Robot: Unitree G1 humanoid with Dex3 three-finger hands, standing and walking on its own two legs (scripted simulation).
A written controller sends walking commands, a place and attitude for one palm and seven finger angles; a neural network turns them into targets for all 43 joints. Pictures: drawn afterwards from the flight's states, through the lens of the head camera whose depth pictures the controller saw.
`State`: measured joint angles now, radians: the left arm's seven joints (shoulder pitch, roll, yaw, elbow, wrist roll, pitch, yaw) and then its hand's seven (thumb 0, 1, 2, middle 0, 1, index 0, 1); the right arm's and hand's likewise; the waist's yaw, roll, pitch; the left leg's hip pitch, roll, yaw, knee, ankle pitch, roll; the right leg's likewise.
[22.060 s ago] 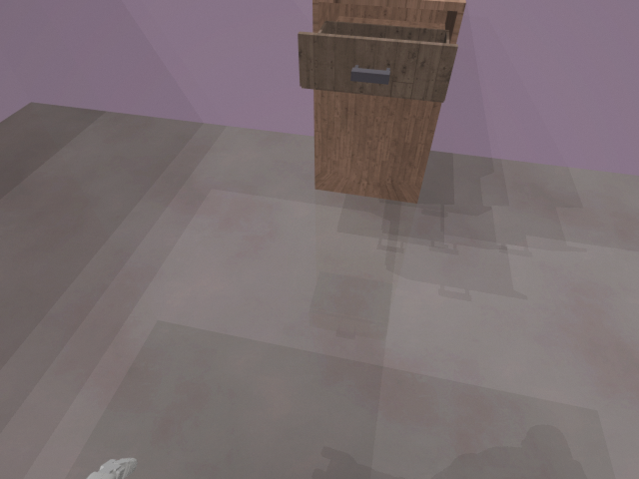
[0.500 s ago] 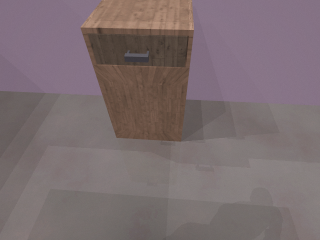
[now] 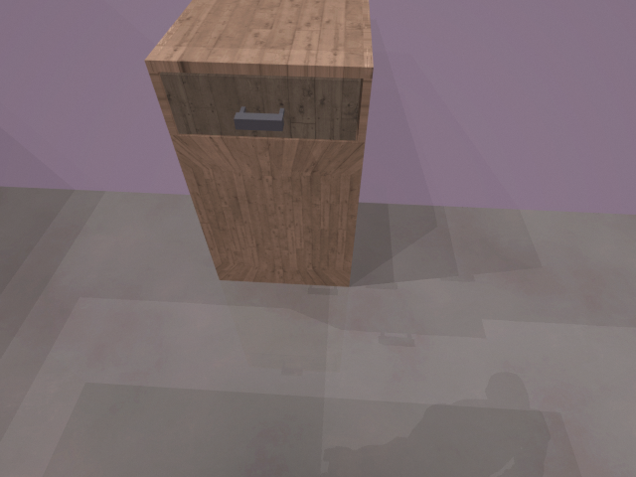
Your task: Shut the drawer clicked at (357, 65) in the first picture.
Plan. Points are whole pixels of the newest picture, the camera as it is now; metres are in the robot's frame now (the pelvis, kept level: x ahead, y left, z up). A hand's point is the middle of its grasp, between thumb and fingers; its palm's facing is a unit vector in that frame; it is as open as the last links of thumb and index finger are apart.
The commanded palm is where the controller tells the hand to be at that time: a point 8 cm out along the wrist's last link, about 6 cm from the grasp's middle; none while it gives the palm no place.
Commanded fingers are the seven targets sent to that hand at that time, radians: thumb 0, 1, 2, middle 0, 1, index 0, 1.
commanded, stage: look to check the result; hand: left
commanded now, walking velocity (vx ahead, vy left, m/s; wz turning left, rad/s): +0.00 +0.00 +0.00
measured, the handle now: (260, 116) +0.87 +0.17 -0.03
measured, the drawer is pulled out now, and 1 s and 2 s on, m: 0.00 0.00 0.00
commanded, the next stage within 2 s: stand and wait in 0.56 s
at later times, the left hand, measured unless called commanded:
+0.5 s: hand out of the picture +0.05 +0.21 -0.16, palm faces +0.00 -0.96 -0.28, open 7.4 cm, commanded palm none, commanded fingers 0.00 0.90 0.90 -0.20 -0.30 -0.20 -0.30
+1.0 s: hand out of the picture +0.09 +0.22 -0.16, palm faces -0.02 -0.95 -0.31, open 7.4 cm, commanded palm none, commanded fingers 0.00 0.90 0.90 -0.20 -0.30 -0.20 -0.30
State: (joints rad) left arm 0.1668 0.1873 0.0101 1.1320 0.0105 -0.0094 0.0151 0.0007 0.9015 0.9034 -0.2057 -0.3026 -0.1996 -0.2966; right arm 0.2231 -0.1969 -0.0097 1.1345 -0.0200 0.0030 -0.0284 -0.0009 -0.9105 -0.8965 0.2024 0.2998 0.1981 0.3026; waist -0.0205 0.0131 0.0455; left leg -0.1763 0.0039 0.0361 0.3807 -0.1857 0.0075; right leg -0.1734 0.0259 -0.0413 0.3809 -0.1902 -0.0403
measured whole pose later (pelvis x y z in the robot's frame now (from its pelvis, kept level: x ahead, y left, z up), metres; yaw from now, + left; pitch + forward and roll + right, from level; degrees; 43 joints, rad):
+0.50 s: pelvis +0.01 -0.01 +0.00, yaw +0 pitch -2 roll +0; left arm 0.16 0.25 0.02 1.15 0.01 -0.01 0.01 0.00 0.90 0.90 -0.21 -0.30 -0.20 -0.30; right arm 0.18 -0.26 -0.02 1.14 -0.02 0.01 -0.02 0.00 -0.91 -0.90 0.20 0.30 0.20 0.30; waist -0.01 0.02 0.05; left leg -0.14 0.02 0.03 0.35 -0.18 -0.01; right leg -0.13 0.04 -0.04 0.34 -0.18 -0.05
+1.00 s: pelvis +0.01 -0.01 +0.00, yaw +0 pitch -1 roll +0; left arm 0.12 0.28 0.02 1.14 0.01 -0.02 0.01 0.00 0.90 0.90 -0.21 -0.30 -0.20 -0.30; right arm 0.15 -0.29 -0.01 1.14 -0.02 0.00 -0.02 0.00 -0.91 -0.90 0.20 0.30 0.20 0.30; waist -0.02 0.01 0.05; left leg -0.12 0.02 0.04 0.32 -0.18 0.00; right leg -0.12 0.04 -0.03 0.31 -0.17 -0.05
